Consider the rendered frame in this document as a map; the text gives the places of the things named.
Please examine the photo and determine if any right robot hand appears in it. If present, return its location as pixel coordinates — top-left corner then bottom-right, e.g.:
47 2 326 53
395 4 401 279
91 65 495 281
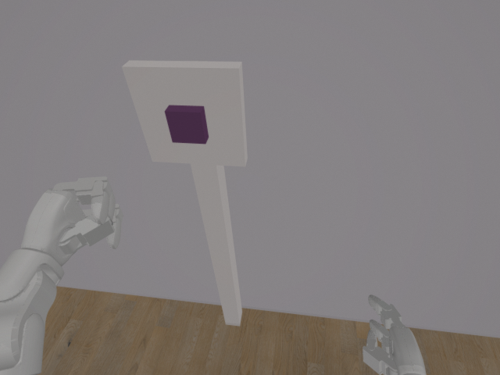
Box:
362 295 426 375

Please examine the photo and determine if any left robot hand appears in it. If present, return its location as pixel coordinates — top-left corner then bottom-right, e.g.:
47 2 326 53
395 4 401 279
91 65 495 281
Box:
21 177 123 266

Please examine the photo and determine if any panel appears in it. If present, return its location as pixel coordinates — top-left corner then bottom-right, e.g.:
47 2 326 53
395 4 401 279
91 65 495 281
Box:
122 60 248 326

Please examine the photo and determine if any button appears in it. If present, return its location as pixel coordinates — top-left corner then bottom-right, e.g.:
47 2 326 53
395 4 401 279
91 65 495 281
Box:
165 105 209 144

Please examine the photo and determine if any robot left forearm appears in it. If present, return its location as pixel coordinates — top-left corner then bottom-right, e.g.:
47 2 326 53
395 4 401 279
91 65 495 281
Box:
0 248 64 375

